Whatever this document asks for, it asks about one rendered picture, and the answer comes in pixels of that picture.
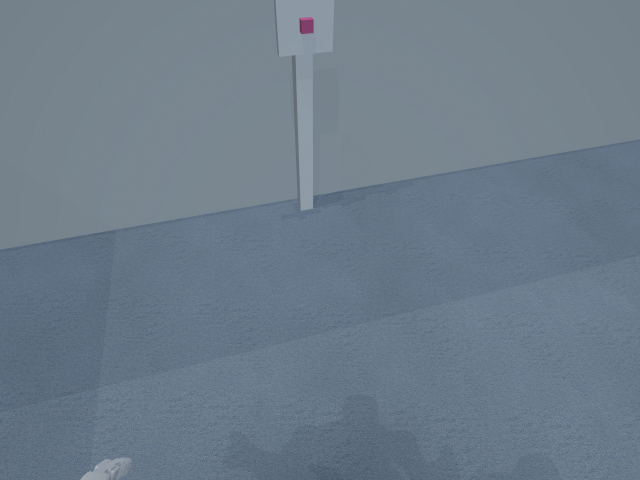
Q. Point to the left robot hand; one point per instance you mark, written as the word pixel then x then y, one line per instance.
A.
pixel 109 469

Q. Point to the button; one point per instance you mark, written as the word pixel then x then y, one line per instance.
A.
pixel 306 25

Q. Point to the panel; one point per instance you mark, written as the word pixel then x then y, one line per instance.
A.
pixel 290 42

